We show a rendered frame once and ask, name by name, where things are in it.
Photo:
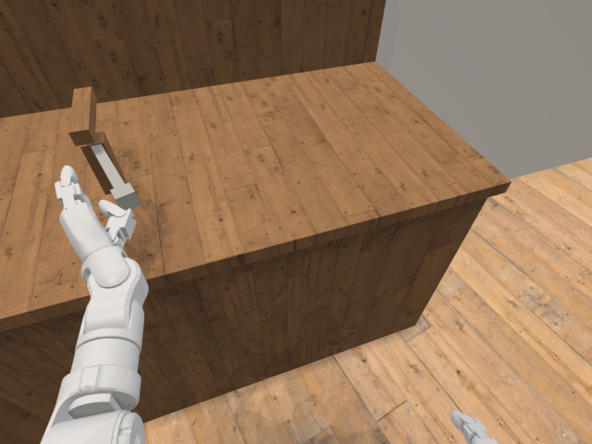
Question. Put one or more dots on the left robot upper arm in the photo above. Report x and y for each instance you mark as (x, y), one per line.
(119, 427)

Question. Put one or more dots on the robot left forearm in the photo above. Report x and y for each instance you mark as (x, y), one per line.
(104, 374)

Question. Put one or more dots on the robot right hand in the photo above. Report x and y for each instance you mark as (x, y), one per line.
(473, 430)

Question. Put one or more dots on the counter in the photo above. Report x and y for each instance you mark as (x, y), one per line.
(296, 200)

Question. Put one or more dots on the tap lever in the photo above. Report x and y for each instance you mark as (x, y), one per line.
(124, 194)

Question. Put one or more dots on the robot left hand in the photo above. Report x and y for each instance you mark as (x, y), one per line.
(83, 228)

